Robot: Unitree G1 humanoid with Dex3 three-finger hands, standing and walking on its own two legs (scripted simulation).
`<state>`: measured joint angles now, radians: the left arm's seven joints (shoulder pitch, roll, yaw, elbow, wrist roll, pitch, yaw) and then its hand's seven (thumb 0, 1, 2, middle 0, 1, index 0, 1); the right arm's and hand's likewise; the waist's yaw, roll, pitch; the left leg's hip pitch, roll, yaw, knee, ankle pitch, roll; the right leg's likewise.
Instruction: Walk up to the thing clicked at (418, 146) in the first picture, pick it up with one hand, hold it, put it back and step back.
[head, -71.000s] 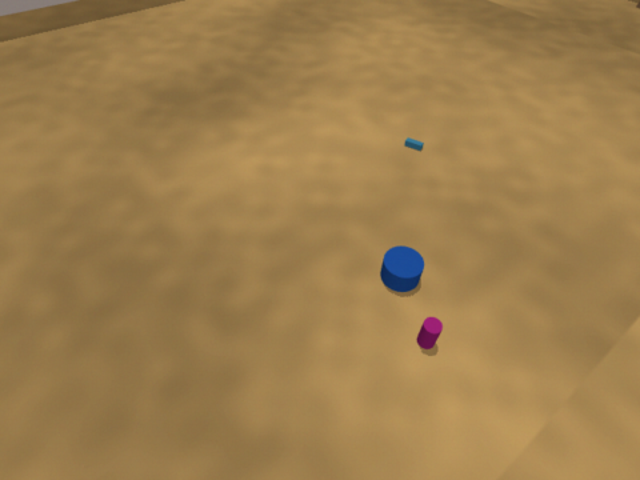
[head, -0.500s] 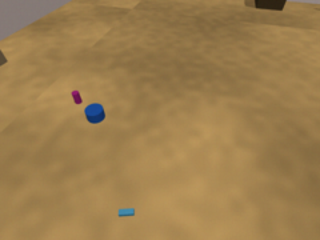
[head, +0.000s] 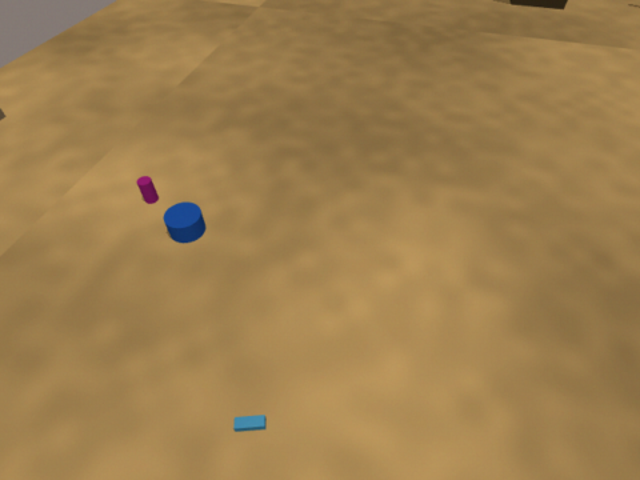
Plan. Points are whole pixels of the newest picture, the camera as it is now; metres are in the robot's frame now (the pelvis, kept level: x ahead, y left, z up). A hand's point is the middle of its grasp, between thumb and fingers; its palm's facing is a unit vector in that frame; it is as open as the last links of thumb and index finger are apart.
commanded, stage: stand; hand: left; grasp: from above
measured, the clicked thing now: (250, 423) +0.41 +0.21 -0.77
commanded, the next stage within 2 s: step back in 0.60 s
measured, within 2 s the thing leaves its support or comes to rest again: neither
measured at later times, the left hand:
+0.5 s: hand out of the picture +0.09 +0.24 -0.16, palm faces +0.00 -0.94 -0.34, open 7.4 cm
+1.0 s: hand out of the picture +0.08 +0.30 -0.18, palm faces -0.05 -0.93 -0.37, open 7.4 cm
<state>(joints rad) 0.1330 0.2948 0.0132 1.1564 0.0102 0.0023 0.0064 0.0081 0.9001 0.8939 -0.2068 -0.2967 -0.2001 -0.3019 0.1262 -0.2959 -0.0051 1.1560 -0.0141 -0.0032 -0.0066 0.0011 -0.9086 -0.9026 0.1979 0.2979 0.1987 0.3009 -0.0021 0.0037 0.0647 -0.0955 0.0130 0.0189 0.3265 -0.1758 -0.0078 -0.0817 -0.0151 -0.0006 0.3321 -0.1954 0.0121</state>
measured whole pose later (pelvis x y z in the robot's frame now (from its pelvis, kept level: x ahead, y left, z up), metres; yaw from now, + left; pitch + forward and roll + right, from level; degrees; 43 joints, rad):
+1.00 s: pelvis -0.06 +0.03 -0.02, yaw -1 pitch -2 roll -2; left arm 0.03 0.42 0.06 0.93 0.01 0.07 0.02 0.01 0.90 0.89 -0.21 -0.30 -0.20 -0.30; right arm 0.13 -0.36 -0.05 0.98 -0.02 0.03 0.01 0.00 -0.91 -0.90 0.20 0.30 0.20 0.30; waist -0.03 -0.04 0.20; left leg -0.29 -0.01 0.00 0.61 -0.28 0.05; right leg -0.43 0.10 0.14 0.99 -0.54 -0.03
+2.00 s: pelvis -0.34 +0.01 -0.02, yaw -2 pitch -2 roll -1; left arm 0.16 0.40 0.09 0.81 0.01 0.07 0.01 0.01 0.90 0.89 -0.21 -0.30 -0.20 -0.30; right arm 0.13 -0.36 -0.03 0.84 -0.03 0.02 -0.01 0.00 -0.90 -0.90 0.20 0.30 0.20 0.30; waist 0.02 -0.04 0.16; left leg -0.32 0.03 -0.03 0.60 -0.24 0.01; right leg -0.38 0.08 0.13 1.09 -0.51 0.02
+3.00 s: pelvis -0.66 -0.01 -0.02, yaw -4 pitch -3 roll +0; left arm 0.28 0.35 0.06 0.99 0.04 0.01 -0.01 0.01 0.90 0.89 -0.21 -0.30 -0.20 -0.30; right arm 0.21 -0.41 -0.06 0.94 -0.02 0.05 0.02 0.00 -0.91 -0.90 0.20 0.30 0.20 0.30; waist 0.03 0.05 0.05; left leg -0.39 -0.03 -0.13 0.87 -0.40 -0.02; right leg -0.18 0.00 0.04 0.57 -0.34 0.00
